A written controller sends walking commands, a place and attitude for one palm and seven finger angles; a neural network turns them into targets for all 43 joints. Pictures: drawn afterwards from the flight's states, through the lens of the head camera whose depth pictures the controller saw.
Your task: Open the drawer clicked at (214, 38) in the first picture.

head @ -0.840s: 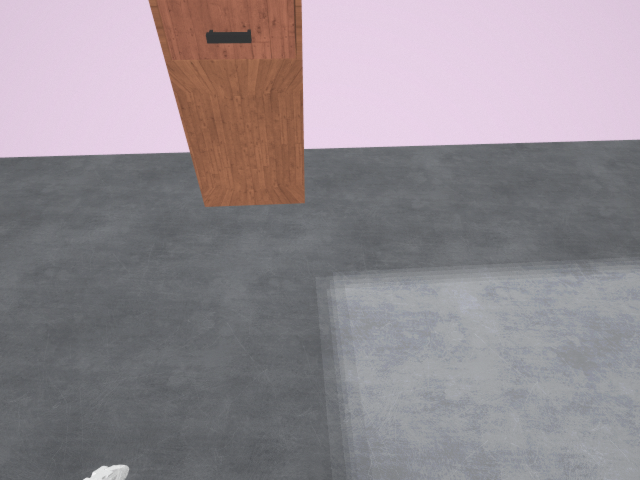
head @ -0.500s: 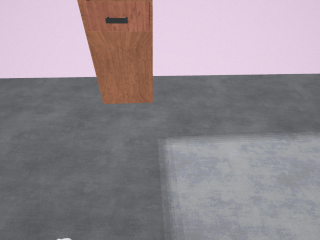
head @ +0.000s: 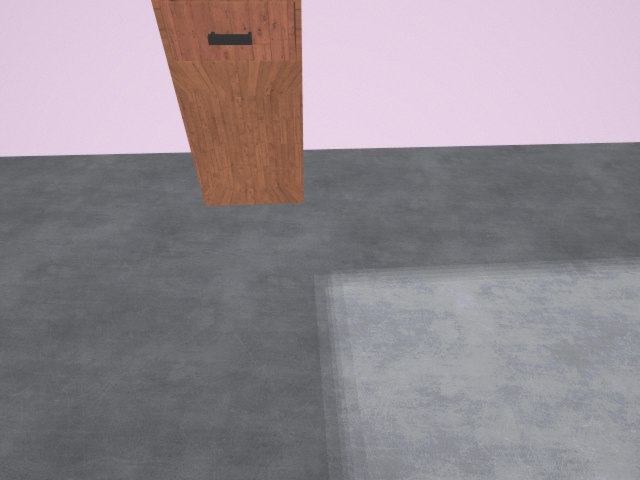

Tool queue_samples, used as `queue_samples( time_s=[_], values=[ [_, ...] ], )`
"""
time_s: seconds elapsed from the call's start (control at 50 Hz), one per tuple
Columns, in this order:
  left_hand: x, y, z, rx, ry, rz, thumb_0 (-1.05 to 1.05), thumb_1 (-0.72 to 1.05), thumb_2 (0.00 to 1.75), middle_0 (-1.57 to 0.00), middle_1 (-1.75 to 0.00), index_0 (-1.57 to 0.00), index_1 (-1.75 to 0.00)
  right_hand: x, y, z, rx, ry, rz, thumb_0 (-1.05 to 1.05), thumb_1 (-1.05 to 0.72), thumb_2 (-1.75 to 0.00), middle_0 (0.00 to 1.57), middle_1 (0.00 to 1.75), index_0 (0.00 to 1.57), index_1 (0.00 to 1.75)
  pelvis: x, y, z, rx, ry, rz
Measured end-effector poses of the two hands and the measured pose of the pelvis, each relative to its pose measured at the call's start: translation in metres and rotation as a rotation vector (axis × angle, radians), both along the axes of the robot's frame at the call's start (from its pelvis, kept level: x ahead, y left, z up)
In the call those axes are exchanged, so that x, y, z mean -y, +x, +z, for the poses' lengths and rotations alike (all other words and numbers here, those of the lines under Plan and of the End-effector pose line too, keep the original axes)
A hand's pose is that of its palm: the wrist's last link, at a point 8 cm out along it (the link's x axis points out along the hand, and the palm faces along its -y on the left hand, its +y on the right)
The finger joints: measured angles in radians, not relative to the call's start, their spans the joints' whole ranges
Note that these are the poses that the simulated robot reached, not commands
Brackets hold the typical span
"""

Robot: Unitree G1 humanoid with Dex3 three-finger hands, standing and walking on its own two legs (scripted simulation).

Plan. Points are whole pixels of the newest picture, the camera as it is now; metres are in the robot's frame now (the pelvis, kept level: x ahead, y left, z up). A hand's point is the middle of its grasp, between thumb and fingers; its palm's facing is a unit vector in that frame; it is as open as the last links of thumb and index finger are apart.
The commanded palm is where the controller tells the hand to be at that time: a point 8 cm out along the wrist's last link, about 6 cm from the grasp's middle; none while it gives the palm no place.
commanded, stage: look at it before walking up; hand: left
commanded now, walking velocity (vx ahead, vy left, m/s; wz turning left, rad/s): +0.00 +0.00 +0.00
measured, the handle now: (230, 37) +1.39 +0.37 -0.01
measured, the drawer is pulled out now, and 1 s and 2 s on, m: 0.00 0.00 0.00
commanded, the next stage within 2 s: walk to a spot facing it in 0.60 s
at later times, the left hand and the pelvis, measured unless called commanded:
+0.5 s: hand out of the picture +0.08 +0.24 -0.16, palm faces -0.04 -0.94 -0.33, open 7.4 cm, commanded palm none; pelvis +0.01 +0.00 +0.00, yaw +0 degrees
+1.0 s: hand out of the picture +0.04 +0.21 -0.19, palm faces +0.05 -0.98 -0.19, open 7.4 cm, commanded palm none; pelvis +0.06 +0.02 -0.01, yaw +3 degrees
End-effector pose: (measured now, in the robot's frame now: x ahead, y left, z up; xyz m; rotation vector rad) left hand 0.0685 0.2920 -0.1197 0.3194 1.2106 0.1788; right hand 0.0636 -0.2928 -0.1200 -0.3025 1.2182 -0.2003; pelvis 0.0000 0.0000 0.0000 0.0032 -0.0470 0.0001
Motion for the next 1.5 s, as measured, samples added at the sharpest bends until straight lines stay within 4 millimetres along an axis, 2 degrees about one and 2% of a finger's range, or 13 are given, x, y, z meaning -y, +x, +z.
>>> queue_samples(
  time_s=[0.76, 0.9, 1.02, 1.08, 1.12, 1.18, 1.26, 1.32, 1.38, 1.42, 1.46, 1.5],
  values=[
    [0.003, 0.011, 0.000, -0.005, 0.000, 0.002, 0.01, 0.91, 0.90, -0.20, -0.30, -0.20, -0.30, -0.001, 0.022, 0.002, 0.012, 0.000, 0.013, 0.01, -0.91, -0.89, 0.21, 0.30, 0.21, 0.30, 0.001, 0.011, 0.002, -0.011, 0.000, -0.001],
    [0.022, -0.006, -0.020, -0.056, -0.076, 0.048, 0.01, 0.91, 0.90, -0.20, -0.30, -0.20, -0.30, -0.027, 0.010, -0.014, -0.062, 0.049, 0.009, 0.01, -0.91, -0.89, 0.20, 0.30, 0.20, 0.30, -0.003, 0.032, -0.005, -0.030, -0.014, 0.015],
    [0.032, -0.035, -0.046, -0.173, -0.168, 0.135, 0.01, 0.91, 0.90, -0.20, -0.30, -0.20, -0.30, -0.067, 0.002, -0.024, -0.140, 0.083, -0.018, 0.01, -0.91, -0.89, 0.20, 0.30, 0.20, 0.30, -0.022, 0.064, -0.015, -0.029, -0.019, 0.037],
    [0.034, -0.033, -0.046, -0.255, -0.188, 0.128, 0.01, 0.91, 0.90, -0.20, -0.30, -0.20, -0.30, -0.087, -0.007, -0.023, -0.155, 0.102, -0.071, 0.00, -0.91, -0.89, 0.20, 0.30, 0.20, 0.30, -0.029, 0.082, -0.012, -0.033, -0.015, 0.025],
    [0.035, -0.017, -0.043, -0.259, -0.198, 0.122, 0.01, 0.91, 0.90, -0.20, -0.30, -0.20, -0.30, -0.099, -0.018, -0.019, -0.200, 0.118, -0.101, 0.00, -0.91, -0.89, 0.20, 0.30, 0.20, 0.30, -0.030, 0.094, -0.008, -0.035, -0.017, 0.032],
    [0.037, 0.024, -0.038, -0.210, -0.208, 0.116, 0.01, 0.91, 0.90, -0.20, -0.30, -0.20, -0.30, -0.115, -0.033, -0.012, -0.297, 0.144, -0.137, 0.00, -0.91, -0.89, 0.20, 0.30, 0.20, 0.30, -0.030, 0.114, -0.003, -0.041, -0.021, 0.045],
    [0.036, 0.095, -0.034, -0.116, -0.194, 0.096, 0.02, 0.93, 0.90, -0.20, -0.30, -0.20, -0.30, -0.125, -0.041, -0.006, -0.415, 0.172, -0.179, 0.00, -0.91, -0.89, 0.21, 0.30, 0.21, 0.30, -0.026, 0.144, -0.003, -0.047, -0.018, 0.052],
    [0.039, 0.157, -0.033, -0.048, -0.177, 0.059, 0.02, 0.93, 0.90, -0.20, -0.30, -0.19, -0.30, -0.124, -0.033, -0.008, -0.469, 0.187, -0.210, 0.00, -0.91, -0.89, 0.21, 0.30, 0.21, 0.30, -0.020, 0.171, -0.008, -0.048, -0.013, 0.050],
    [0.048, 0.222, -0.034, 0.032, -0.159, 0.023, 0.01, 0.93, 0.90, -0.20, -0.30, -0.19, -0.30, -0.115, -0.013, -0.017, -0.505, 0.197, -0.227, 0.01, -0.91, -0.89, 0.21, 0.30, 0.21, 0.30, -0.010, 0.204, -0.018, -0.044, -0.013, 0.052],
    [0.053, 0.259, -0.037, 0.108, -0.144, 0.017, 0.01, 0.93, 0.90, -0.20, -0.30, -0.19, -0.30, -0.103, 0.010, -0.028, -0.517, 0.200, -0.221, 0.01, -0.91, -0.89, 0.21, 0.30, 0.21, 0.30, 0.000, 0.227, -0.028, -0.037, -0.005, 0.069],
    [0.057, 0.279, -0.036, 0.160, -0.140, 0.036, 0.01, 0.92, 0.90, -0.20, -0.30, -0.19, -0.30, -0.090, 0.046, -0.036, -0.490, 0.191, -0.195, 0.01, -0.91, -0.89, 0.21, 0.30, 0.21, 0.30, 0.004, 0.244, -0.030, -0.025, -0.012, 0.089],
    [0.060, 0.286, -0.032, 0.164, -0.143, 0.066, 0.01, 0.92, 0.90, -0.20, -0.30, -0.19, -0.30, -0.076, 0.095, -0.040, -0.418, 0.173, -0.155, 0.01, -0.91, -0.89, 0.21, 0.30, 0.21, 0.30, 0.006, 0.260, -0.026, -0.016, -0.021, 0.103]
  ],
)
